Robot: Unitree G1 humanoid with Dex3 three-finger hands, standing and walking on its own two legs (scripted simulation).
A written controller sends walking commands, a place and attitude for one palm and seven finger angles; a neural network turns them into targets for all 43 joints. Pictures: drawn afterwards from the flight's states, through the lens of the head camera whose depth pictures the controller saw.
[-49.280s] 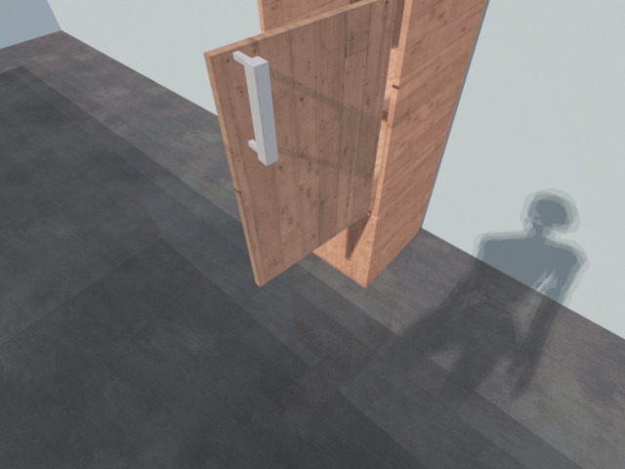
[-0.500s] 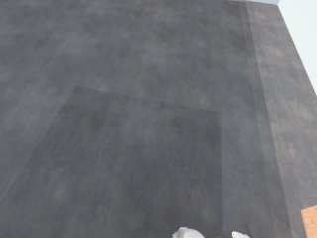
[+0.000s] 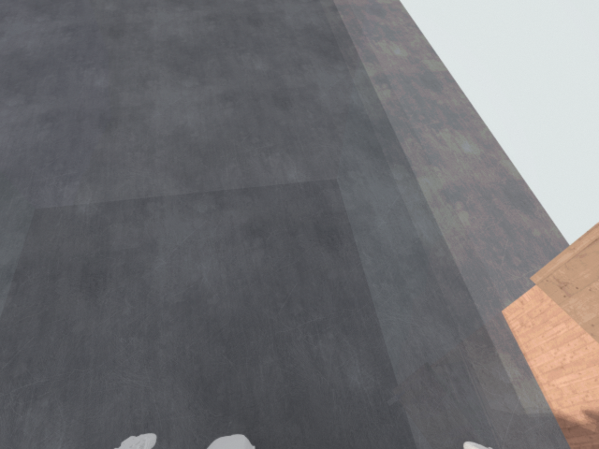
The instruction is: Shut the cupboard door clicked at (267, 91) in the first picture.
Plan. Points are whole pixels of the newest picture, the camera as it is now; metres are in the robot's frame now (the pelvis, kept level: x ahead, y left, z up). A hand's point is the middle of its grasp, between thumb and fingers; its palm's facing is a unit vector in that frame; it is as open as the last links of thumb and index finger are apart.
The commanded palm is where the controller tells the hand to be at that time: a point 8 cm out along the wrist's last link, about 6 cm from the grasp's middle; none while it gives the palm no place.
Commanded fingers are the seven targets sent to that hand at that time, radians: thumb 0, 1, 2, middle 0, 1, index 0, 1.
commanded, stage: turn to face it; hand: left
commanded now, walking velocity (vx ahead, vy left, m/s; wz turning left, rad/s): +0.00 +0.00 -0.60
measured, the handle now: out of the picture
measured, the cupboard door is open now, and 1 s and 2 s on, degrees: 22 22 22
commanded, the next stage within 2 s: take the last steps up to it in 1.46 s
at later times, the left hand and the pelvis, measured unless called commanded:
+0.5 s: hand (211, 408) +0.19 +0.14 -0.15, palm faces -0.29 -0.92 -0.27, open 7.4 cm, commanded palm none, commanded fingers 0.00 0.90 0.90 -0.20 -0.30 -0.20 -0.30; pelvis +0.02 -0.02 +0.00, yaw -18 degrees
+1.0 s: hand (254, 362) +0.26 +0.09 -0.15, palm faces -0.56 -0.79 -0.24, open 7.4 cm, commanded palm none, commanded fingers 0.00 0.90 0.90 -0.20 -0.30 -0.20 -0.30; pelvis +0.04 -0.03 +0.00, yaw -36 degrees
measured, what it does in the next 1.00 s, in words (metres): steps on the spot, turning right: left foot, then right foot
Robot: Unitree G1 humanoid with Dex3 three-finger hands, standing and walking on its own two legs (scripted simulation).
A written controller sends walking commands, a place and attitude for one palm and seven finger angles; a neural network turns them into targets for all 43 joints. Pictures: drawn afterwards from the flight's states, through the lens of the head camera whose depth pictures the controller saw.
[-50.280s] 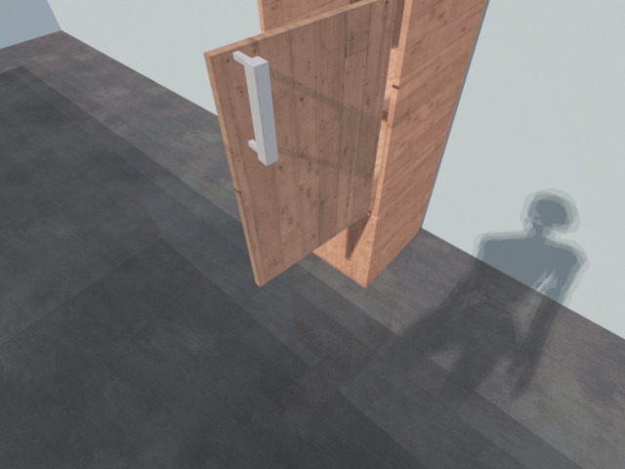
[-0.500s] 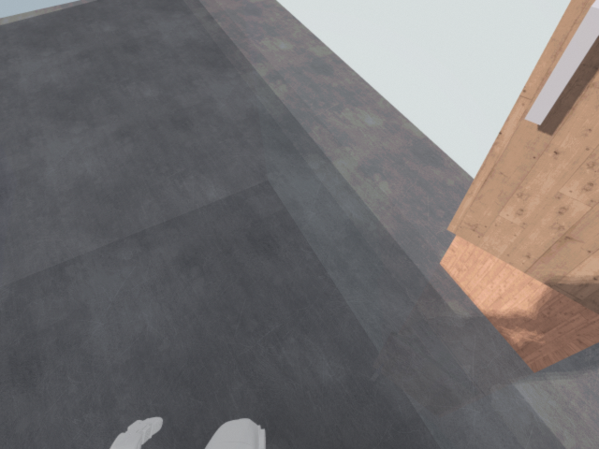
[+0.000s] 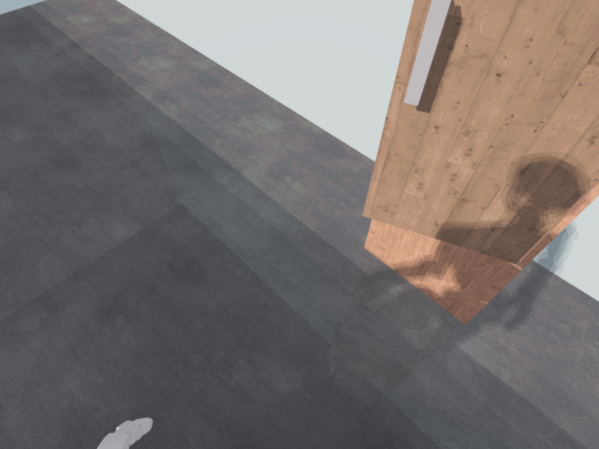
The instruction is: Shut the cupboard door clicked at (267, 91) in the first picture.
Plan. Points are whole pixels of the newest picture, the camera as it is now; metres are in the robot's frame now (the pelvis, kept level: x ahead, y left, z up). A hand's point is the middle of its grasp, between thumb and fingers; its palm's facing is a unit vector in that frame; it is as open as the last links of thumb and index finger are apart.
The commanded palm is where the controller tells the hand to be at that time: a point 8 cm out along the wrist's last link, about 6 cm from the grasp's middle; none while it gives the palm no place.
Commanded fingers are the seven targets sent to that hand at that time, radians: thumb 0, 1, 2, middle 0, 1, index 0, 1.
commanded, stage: turn to face it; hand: left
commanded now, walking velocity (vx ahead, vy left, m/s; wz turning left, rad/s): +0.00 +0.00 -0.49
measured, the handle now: (428, 46) +0.68 -0.17 +0.17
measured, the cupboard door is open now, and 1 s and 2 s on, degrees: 22 22 22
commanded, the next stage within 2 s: take the last steps up to it in 0.46 s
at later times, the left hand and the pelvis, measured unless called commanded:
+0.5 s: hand (185, 435) +0.15 +0.18 -0.15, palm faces -0.18 -0.96 -0.19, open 7.4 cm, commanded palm none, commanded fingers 0.00 0.90 0.90 -0.20 -0.30 -0.20 -0.30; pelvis +0.02 +0.01 +0.01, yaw -13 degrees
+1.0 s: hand (214, 443) +0.15 +0.14 -0.18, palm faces -0.30 -0.95 -0.13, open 7.4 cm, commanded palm none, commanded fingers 0.00 0.90 0.90 -0.20 -0.30 -0.20 -0.30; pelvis +0.09 -0.03 +0.00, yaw -20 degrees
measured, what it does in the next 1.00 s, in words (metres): steps on the spot, turning right: left foot, then right foot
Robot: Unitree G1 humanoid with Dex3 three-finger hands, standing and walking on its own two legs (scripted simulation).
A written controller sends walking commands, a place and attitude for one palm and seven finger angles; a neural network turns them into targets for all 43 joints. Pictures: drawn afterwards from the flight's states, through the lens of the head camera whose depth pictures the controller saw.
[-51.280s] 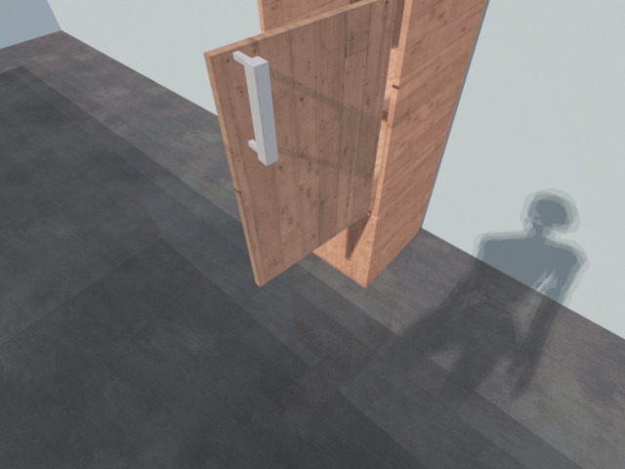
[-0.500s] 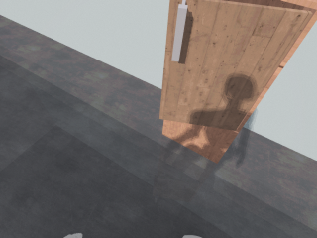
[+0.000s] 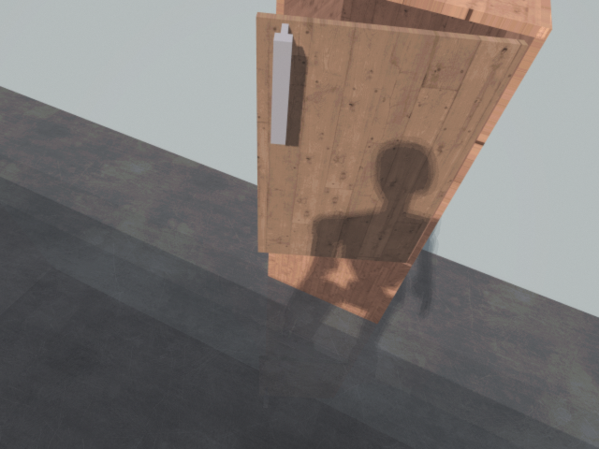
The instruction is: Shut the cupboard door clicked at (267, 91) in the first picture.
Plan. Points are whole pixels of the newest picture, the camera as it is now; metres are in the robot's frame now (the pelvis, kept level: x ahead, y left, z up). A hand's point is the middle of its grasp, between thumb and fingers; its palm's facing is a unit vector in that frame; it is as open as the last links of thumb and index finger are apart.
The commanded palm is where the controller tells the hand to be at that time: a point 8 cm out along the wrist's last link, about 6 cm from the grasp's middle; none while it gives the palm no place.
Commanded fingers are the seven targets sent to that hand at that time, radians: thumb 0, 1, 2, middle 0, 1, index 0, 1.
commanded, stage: take the last steps up to it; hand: left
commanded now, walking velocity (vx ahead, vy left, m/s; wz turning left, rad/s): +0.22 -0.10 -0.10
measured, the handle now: (281, 87) +0.60 +0.07 +0.17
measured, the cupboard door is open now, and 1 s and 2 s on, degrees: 22 22 22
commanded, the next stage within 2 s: come to a stop and stand still in 0.20 s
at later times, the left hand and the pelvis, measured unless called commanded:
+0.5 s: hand (240, 388) +0.24 +0.10 -0.16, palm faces -0.03 -0.98 -0.19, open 7.3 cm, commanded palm none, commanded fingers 0.00 0.90 0.90 -0.20 -0.30 -0.20 -0.30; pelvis +0.14 -0.07 +0.00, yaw -1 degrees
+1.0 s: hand (220, 435) +0.17 +0.12 -0.18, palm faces -0.04 -0.96 -0.29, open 7.4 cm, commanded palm none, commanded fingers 0.00 0.90 0.90 -0.20 -0.30 -0.20 -0.30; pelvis +0.12 -0.09 -0.01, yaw -3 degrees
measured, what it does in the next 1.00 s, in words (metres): walks ahead: right foot, then left foot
